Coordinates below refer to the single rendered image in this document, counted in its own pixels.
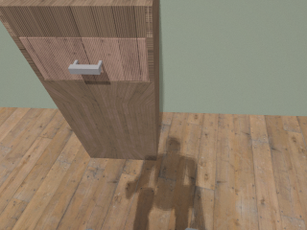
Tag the drawer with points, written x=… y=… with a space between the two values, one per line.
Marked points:
x=124 y=58

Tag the cabinet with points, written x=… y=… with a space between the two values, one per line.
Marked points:
x=113 y=119

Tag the handle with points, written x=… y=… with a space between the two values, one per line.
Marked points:
x=85 y=69

